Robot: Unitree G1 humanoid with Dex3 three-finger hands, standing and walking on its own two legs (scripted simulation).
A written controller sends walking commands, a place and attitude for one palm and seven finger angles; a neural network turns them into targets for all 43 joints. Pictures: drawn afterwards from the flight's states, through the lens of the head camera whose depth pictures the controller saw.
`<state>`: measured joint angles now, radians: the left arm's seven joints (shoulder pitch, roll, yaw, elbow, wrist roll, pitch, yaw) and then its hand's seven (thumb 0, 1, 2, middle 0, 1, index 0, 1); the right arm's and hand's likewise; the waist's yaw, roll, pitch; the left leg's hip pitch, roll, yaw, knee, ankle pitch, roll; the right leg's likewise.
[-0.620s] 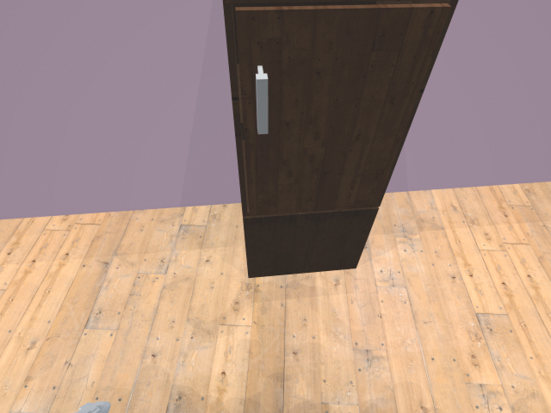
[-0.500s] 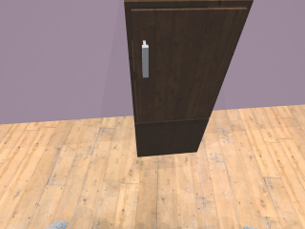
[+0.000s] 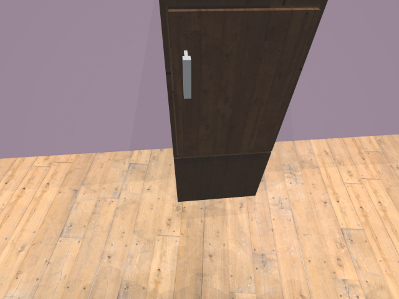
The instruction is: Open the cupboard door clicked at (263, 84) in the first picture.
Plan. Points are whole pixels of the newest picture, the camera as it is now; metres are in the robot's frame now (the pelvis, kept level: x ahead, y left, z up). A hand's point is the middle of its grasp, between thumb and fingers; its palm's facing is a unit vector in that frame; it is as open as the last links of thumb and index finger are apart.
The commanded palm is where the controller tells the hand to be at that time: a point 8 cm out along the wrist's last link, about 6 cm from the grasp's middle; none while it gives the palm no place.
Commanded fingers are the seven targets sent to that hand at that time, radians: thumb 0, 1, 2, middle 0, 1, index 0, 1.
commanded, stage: stand and wait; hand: left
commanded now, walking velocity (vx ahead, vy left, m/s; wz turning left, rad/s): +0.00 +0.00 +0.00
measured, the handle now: (186, 74) +0.71 +0.09 +0.08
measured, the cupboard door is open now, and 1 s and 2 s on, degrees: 0 0 0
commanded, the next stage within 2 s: look at it before walking up in 0.20 s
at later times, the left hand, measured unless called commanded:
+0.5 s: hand out of the picture +0.07 +0.22 -0.16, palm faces -0.02 -0.95 -0.30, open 7.4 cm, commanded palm none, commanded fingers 0.00 0.90 0.90 -0.20 -0.30 -0.20 -0.30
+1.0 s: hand out of the picture +0.05 +0.23 -0.16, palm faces -0.02 -0.95 -0.30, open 7.4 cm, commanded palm none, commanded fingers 0.00 0.90 0.90 -0.20 -0.30 -0.20 -0.30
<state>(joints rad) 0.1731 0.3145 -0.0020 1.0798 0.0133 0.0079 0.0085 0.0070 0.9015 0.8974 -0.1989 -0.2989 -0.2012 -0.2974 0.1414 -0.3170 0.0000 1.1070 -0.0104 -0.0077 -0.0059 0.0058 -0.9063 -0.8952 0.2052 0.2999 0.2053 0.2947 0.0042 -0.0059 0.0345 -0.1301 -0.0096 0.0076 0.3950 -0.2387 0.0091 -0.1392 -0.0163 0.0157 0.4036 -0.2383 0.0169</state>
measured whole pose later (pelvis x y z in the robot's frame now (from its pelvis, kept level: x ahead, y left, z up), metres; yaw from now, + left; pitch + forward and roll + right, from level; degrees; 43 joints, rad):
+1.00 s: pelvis +0.00 -0.01 +0.00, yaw +0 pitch -1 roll +0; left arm 0.17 0.30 0.00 1.10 0.01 0.00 0.01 0.01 0.90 0.90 -0.20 -0.30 -0.20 -0.30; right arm 0.15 -0.30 0.01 1.13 -0.01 -0.01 -0.01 0.00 -0.91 -0.90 0.20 0.30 0.21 0.29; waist 0.00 0.00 0.03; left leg -0.12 0.00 0.01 0.35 -0.21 0.00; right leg -0.13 0.00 0.02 0.36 -0.21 0.01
